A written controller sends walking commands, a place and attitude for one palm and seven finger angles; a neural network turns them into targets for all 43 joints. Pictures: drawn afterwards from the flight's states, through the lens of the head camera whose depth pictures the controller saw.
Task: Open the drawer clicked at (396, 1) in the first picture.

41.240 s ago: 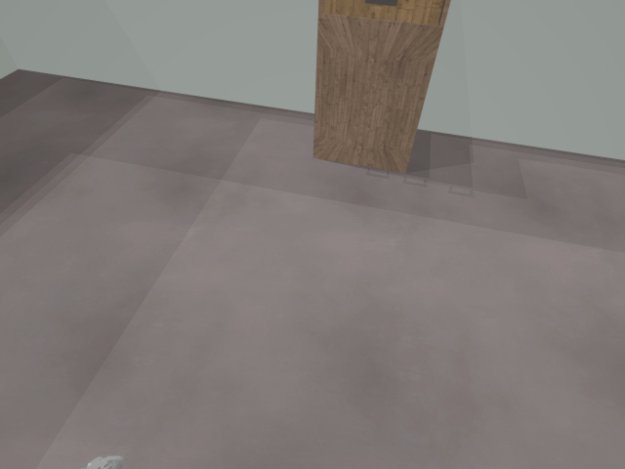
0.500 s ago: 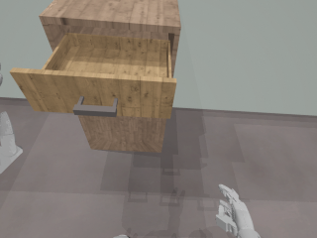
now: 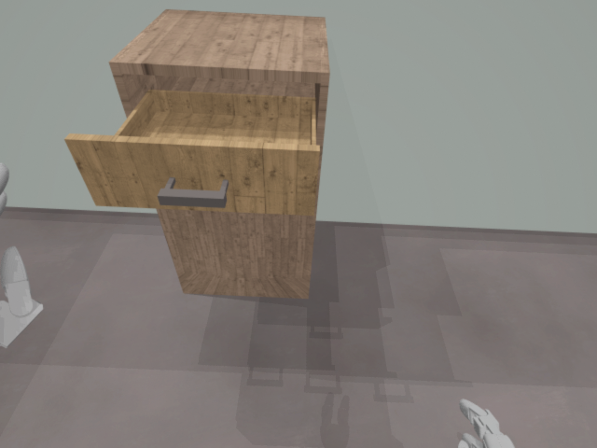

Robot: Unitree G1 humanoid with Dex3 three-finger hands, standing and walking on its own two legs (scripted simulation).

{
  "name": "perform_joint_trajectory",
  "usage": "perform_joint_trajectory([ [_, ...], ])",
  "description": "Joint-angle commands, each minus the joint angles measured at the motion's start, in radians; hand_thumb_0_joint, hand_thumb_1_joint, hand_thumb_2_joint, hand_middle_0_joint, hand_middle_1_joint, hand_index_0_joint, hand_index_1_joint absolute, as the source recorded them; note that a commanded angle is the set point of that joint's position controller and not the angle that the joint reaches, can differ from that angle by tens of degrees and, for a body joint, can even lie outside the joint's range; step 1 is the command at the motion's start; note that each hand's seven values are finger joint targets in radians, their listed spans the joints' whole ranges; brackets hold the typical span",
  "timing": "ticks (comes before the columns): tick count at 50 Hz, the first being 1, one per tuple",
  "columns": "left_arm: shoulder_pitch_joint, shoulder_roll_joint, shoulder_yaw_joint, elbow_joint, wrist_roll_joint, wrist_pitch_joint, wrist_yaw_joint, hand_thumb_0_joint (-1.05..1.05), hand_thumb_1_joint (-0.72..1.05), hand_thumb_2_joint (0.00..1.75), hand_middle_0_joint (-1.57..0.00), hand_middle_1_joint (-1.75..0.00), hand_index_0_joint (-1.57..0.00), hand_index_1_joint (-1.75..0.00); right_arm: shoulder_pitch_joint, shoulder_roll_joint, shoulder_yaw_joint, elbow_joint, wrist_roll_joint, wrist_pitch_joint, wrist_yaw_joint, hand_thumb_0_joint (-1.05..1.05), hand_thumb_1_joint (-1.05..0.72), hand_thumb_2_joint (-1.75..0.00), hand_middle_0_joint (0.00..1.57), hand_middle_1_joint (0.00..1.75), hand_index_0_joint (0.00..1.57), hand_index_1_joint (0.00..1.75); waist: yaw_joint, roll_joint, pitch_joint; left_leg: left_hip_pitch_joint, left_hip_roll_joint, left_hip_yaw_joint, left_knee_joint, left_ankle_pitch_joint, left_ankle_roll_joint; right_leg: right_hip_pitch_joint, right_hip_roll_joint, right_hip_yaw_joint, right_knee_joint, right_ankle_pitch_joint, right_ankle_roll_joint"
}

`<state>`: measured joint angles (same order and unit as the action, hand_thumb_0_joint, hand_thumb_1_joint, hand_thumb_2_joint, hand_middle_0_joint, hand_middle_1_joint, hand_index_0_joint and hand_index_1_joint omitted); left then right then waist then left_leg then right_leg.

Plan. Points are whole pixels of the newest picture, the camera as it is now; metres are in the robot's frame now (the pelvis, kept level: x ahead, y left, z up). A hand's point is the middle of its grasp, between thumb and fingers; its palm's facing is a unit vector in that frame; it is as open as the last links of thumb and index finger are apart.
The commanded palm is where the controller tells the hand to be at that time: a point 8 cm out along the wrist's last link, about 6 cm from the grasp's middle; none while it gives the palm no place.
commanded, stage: stop stepping back and stand still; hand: left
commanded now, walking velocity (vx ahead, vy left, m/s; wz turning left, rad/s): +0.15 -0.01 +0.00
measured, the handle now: (195, 190) +0.55 +0.21 +0.04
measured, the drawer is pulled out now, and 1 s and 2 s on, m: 0.28 0.28 0.28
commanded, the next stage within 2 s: let the arm hang, fingers relaxed in 0.16 s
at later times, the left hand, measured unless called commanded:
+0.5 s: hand out of the picture +0.13 +0.18 -0.14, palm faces -0.01 -0.97 -0.25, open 7.4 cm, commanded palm none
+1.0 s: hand out of the picture -0.02 +0.18 -0.16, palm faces +0.06 -0.97 -0.24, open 7.3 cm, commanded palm none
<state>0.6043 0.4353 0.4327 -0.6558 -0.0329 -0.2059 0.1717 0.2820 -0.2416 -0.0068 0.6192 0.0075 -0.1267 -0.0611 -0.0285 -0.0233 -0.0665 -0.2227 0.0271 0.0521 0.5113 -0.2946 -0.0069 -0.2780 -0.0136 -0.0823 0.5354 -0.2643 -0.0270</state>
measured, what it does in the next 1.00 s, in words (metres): stands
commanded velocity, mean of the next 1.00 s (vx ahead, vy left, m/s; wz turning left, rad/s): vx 0.01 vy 0.00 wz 0.00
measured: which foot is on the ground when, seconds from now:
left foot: down 0.00-1.00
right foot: down 0.00-1.00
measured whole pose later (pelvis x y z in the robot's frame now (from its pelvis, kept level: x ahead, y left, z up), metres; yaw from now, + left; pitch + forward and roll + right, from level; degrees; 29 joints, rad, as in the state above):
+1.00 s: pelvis +0.00 -0.01 +0.01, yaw +2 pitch -2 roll +0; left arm 0.28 0.18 0.00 1.11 0.01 0.01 0.03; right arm 0.28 -0.15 0.00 1.09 -0.02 0.01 -0.03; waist 0.00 0.03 0.05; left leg -0.15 0.00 0.00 0.40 -0.23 0.00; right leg -0.17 0.05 0.00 0.39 -0.20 -0.05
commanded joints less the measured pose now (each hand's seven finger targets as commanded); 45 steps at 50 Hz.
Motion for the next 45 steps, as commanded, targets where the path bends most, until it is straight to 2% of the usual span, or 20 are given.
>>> perform_joint_trajectory([
  [1, -0.131, 0.138, 0.106, -0.138, -0.004, -0.054, 0.021, 0.00, 0.90, 0.90, -0.20, -0.30, -0.20, -0.30, -0.143, -0.104, -0.027, -0.148, 0.005, -0.061, -0.006, 0.00, -0.90, -0.90, 0.20, 0.30, 0.20, 0.30, 0.009, 0.125, 0.073, -0.216, 0.110, -0.142, -0.178, -0.203, 0.083, 0.080, -0.008, 0.089, -0.051, -0.070, 0.005],
  [5, -0.154, 0.131, 0.089, -0.098, -0.009, -0.049, 0.010, 0.00, 0.90, 0.90, -0.20, -0.30, -0.20, -0.30, -0.140, -0.083, -0.021, -0.138, 0.003, -0.046, 0.005, 0.00, -0.90, -0.90, 0.20, 0.30, 0.20, 0.30, 0.000, -0.076, 0.068, -0.192, 0.007, -0.032, 0.060, -0.108, 0.044, 0.031, -0.147, 0.302, -0.244, -0.189, -0.063],
  [7, -0.170, 0.139, 0.089, -0.123, -0.009, -0.048, 0.008, 0.00, 0.90, 0.90, -0.20, -0.30, -0.20, -0.30, -0.147, -0.074, -0.017, -0.134, 0.002, -0.036, 0.013, 0.00, -0.90, -0.90, 0.20, 0.30, 0.20, 0.30, 0.000, -0.102, 0.038, -0.148, 0.003, -0.026, 0.092, -0.053, 0.036, 0.041, -0.201, 0.314, -0.267, -0.135, -0.088],
  [12, -0.126, 0.138, 0.092, -0.192, -0.012, -0.046, 0.003, 0.00, 0.90, 0.90, -0.20, -0.30, -0.20, -0.30, -0.159, -0.077, -0.007, -0.154, -0.002, -0.032, 0.011, 0.00, -0.90, -0.90, 0.20, 0.30, 0.20, 0.30, 0.013, 0.110, 0.017, -0.052, 0.070, -0.105, -0.120, 0.173, 0.047, 0.085, -0.035, 0.100, -0.095, 0.154, 0.007],
  [13, -0.145, -0.118, -0.384, 0.690, 0.063, 0.102, -0.129, 0.00, 0.90, 0.90, -0.20, -0.30, -0.20, -0.30, -0.144, -0.158, -0.071, 0.108, 0.008, -0.090, 0.068, 0.00, -0.90, -0.90, 0.20, 0.30, 0.20, 0.30, -0.048, 0.122, 0.086, -0.039, 0.081, -0.129, 0.004, 0.383, 0.039, -0.105, -0.059, 0.021, 0.118, 0.266, 0.017],
  [14, -0.154, -0.133, -0.331, 0.727, 0.085, 0.198, -0.153, 0.00, 0.90, 0.90, -0.20, -0.30, -0.20, -0.30, -0.077, -0.178, -0.079, 0.129, -0.016, -0.013, 0.074, 0.00, -0.90, -0.90, 0.20, 0.30, 0.20, 0.30, -0.011, 0.142, 0.050, -0.059, 0.125, -0.162, -0.050, 0.495, 0.056, -0.113, -0.045, 0.033, 0.163, 0.153, 0.024],
  [16, -0.239, -0.157, -0.348, 0.773, 0.076, 0.227, -0.158, 0.00, 0.90, 0.90, -0.20, -0.30, -0.20, -0.30, -0.051, -0.150, -0.060, 0.101, -0.036, 0.038, 0.059, 0.00, -0.90, -0.90, 0.20, 0.30, 0.20, 0.30, -0.022, 0.110, 0.046, -0.052, 0.232, -0.326, -0.097, 0.540, 0.171, -0.219, 0.006, 0.073, 0.371, -0.214, 0.031],
  [18, -0.311, -0.148, -0.363, 0.874, 0.070, 0.220, -0.157, 0.00, 0.90, 0.90, -0.20, -0.30, -0.20, -0.30, -0.050, -0.152, -0.049, 0.089, -0.057, 0.058, 0.053, 0.00, -0.90, -0.90, 0.20, 0.30, 0.20, 0.30, -0.006, -0.005, 0.024, 0.048, 0.246, -0.361, -0.056, 0.708, 0.219, -0.265, 0.002, 0.123, 0.403, -0.246, 0.029],
  [19, -0.314, -0.146, -0.364, 0.944, 0.066, 0.214, -0.157, 0.00, 0.90, 0.90, -0.20, -0.30, -0.20, -0.30, -0.065, -0.158, -0.044, 0.092, -0.059, 0.070, 0.049, 0.00, -0.90, -0.90, 0.20, 0.30, 0.20, 0.30, 0.015, 0.000, -0.003, 0.088, 0.232, -0.313, -0.014, 0.807, 0.215, -0.219, -0.001, 0.115, 0.322, -0.203, 0.030],
  [20, -0.300, -0.127, -0.361, 1.023, 0.064, 0.212, -0.158, 0.00, 0.90, 0.90, -0.20, -0.30, -0.20, -0.30, -0.088, -0.156, -0.041, 0.095, -0.052, 0.082, 0.048, 0.00, -0.90, -0.90, 0.20, 0.30, 0.20, 0.30, 0.040, 0.019, -0.027, 0.058, 0.195, -0.255, 0.011, 0.793, 0.178, -0.089, -0.002, 0.103, 0.190, -0.106, 0.029],
  [21, -0.250, -0.097, -0.352, 1.111, 0.066, 0.208, -0.158, 0.00, 0.90, 0.90, -0.20, -0.30, -0.20, -0.30, -0.118, -0.149, -0.037, 0.099, -0.039, 0.094, 0.046, 0.00, -0.90, -0.90, 0.20, 0.30, 0.20, 0.30, 0.074, -0.006, -0.059, -0.019, 0.116, -0.178, 0.073, 0.632, 0.112, 0.105, -0.014, 0.132, 0.028, 0.170, 0.025],
  [22, -0.221, -0.030, -0.343, 1.191, 0.071, 0.202, -0.154, 0.00, 0.90, 0.90, -0.20, -0.30, -0.20, -0.30, -0.115, -0.102, -0.033, 0.101, -0.024, 0.102, 0.047, 0.00, -0.90, -0.90, 0.20, 0.30, 0.20, 0.30, 0.071, -0.114, -0.059, -0.137, -0.008, -0.086, 0.153, 0.247, 0.037, 0.213, -0.137, 0.320, -0.074, 0.424, -0.017],
  [23, -0.269, 0.021, -0.349, 1.239, 0.069, 0.199, -0.158, 0.00, 0.90, 0.90, -0.20, -0.30, -0.20, -0.30, -0.069, -0.080, -0.029, 0.111, -0.014, 0.111, 0.052, 0.00, -0.90, -0.90, 0.20, 0.30, 0.20, 0.30, 0.035, -0.105, -0.011, -0.146, -0.053, -0.053, 0.181, -0.155, 0.009, 0.145, -0.281, 0.407, -0.152, 0.423, -0.101],
  [24, -0.289, 0.009, -0.354, 1.292, 0.065, 0.196, -0.157, 0.00, 0.90, 0.90, -0.20, -0.30, -0.20, -0.30, -0.093, -0.069, -0.030, 0.136, -0.028, 0.124, 0.045, 0.00, -0.90, -0.90, 0.20, 0.30, 0.20, 0.30, 0.045, -0.107, 0.024, -0.154, -0.048, -0.060, 0.247, -0.234, 0.009, 0.135, -0.256, 0.433, -0.148, 0.515, -0.139],
  [25, -0.309, -0.012, -0.356, 1.348, 0.063, 0.192, -0.153, 0.00, 0.90, 0.90, -0.20, -0.30, -0.20, -0.30, -0.084, -0.074, -0.033, 0.158, -0.029, 0.128, 0.037, 0.00, -0.90, -0.90, 0.20, 0.30, 0.20, 0.30, 0.039, -0.163, 0.026, -0.172, -0.034, -0.081, 0.288, -0.224, 0.011, 0.168, -0.235, 0.408, -0.125, 0.625, -0.152],
  [28, -0.333, -0.083, -0.347, 1.442, 0.062, 0.196, -0.137, 0.00, 0.90, 0.90, -0.20, -0.30, -0.20, -0.30, -0.007, -0.037, -0.035, 0.229, -0.021, 0.130, 0.025, 0.00, -0.90, -0.90, 0.20, 0.30, 0.20, 0.30, 0.007, 0.002, -0.032, -0.057, -0.010, -0.094, 0.134, -0.103, 0.012, 0.202, -0.208, 0.334, -0.074, 0.717, -0.165],
  [30, -0.348, -0.113, -0.361, 1.483, 0.046, 0.203, -0.139, 0.00, 0.90, 0.90, -0.20, -0.30, -0.20, -0.30, 0.041, -0.025, -0.026, 0.279, -0.027, 0.127, 0.023, 0.00, -0.90, -0.90, 0.20, 0.30, 0.20, 0.30, -0.003, 0.101, -0.007, 0.088, 0.041, -0.137, -0.049, 0.256, 0.035, 0.089, -0.107, 0.233, -0.067, 0.425, -0.075],
  [32, -0.345, -0.138, -0.379, 1.541, 0.044, 0.218, -0.142, 0.00, 0.90, 0.90, -0.20, -0.30, -0.20, -0.30, 0.003, -0.051, -0.020, 0.309, -0.031, 0.129, 0.021, 0.00, -0.90, -0.90, 0.20, 0.30, 0.20, 0.30, 0.024, 0.191, 0.085, 0.000, 0.093, -0.196, -0.124, 0.201, 0.068, 0.076, -0.035, 0.178, -0.126, 0.125, -0.028],
  [38, -0.302, -0.127, -0.398, 1.670, 0.039, 0.204, -0.147, 0.00, 0.90, 0.90, -0.20, -0.30, -0.20, -0.30, 0.054, -0.040, -0.019, 0.384, -0.021, 0.127, 0.019, 0.00, -0.90, -0.90, 0.20, 0.30, 0.20, 0.30, 0.024, 0.062, 0.087, 0.033, 0.066, -0.149, -0.160, 0.116, 0.051, 0.124, -0.053, 0.198, -0.219, 0.103, -0.036],
  [45, -0.291, -0.131, -0.405, 1.723, 0.039, 0.197, -0.139, 0.00, 0.90, 0.90, -0.20, -0.30, -0.20, -0.30, 0.074, -0.032, -0.017, 0.433, -0.020, 0.122, 0.016, 0.00, -0.90, -0.90, 0.20, 0.30, 0.20, 0.30, 0.016, 0.015, 0.118, 0.063, 0.066, -0.133, -0.174, 0.164, 0.046, 0.099, -0.058, 0.197, -0.224, 0.147, -0.032],
])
